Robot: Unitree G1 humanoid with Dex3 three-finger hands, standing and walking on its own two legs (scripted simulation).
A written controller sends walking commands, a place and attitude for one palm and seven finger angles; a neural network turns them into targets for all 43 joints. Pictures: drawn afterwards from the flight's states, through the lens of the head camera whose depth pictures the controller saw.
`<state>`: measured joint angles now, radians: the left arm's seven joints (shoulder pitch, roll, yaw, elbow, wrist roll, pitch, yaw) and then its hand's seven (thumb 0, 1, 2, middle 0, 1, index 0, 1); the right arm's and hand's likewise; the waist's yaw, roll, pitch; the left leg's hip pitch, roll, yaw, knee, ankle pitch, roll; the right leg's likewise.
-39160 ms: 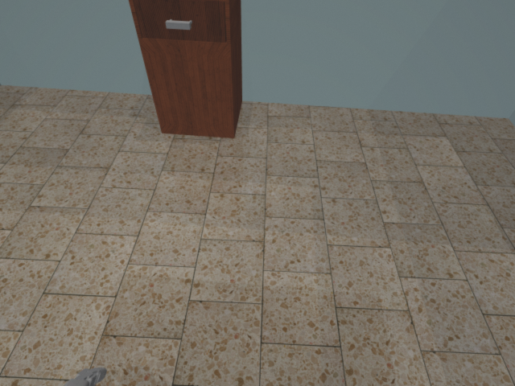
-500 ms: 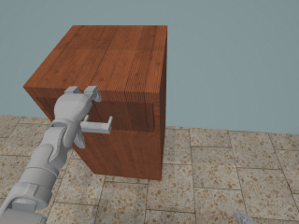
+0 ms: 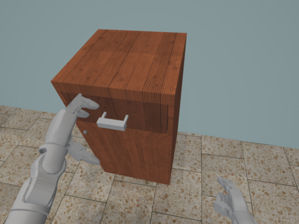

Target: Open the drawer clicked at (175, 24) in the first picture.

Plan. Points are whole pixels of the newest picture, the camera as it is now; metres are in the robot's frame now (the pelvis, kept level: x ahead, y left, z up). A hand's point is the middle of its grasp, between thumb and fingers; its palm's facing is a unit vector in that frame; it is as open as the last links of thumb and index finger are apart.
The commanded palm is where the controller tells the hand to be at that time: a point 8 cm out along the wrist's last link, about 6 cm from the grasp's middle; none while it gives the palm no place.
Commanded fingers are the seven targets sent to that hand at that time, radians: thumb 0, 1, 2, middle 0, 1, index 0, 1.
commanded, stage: draw the hand back to the body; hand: left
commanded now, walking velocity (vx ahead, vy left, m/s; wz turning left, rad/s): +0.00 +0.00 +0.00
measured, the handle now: (113, 119) +0.49 +0.22 -0.08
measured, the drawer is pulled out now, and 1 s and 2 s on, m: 0.00 0.00 0.00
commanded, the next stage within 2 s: step back with the hand held close in 0.90 s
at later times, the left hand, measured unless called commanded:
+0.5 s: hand (51, 159) +0.20 +0.22 +0.16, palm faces +0.33 -0.87 -0.36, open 10.3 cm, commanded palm +0.15 +0.27 +0.18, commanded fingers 0.00 0.58 0.76 -0.22 -0.50 -0.22 -0.50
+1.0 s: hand (38, 175) +0.16 +0.22 +0.16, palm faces +0.41 -0.84 -0.37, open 7.4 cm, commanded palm +0.11 +0.27 +0.18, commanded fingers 0.00 0.90 0.90 -0.20 -0.30 -0.20 -0.30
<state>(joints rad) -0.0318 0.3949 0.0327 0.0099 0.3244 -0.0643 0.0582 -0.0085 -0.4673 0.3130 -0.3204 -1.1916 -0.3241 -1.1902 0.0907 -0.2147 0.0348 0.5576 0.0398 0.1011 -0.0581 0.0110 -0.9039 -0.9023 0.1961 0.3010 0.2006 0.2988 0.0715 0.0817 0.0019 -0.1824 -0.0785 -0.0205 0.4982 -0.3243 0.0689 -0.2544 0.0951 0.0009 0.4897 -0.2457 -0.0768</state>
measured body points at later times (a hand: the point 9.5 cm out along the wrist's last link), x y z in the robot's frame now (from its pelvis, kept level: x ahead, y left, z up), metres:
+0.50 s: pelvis +0.00 -0.01 +0.01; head -0.01 -0.02 +0.46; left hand +0.18 +0.27 +0.18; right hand +0.18 -0.23 -0.08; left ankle -0.04 +0.08 -0.74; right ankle +0.01 -0.07 -0.74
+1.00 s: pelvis -0.01 -0.02 +0.01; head -0.04 -0.04 +0.45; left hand +0.13 +0.27 +0.18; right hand +0.18 -0.22 -0.08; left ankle -0.04 +0.08 -0.74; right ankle +0.01 -0.07 -0.74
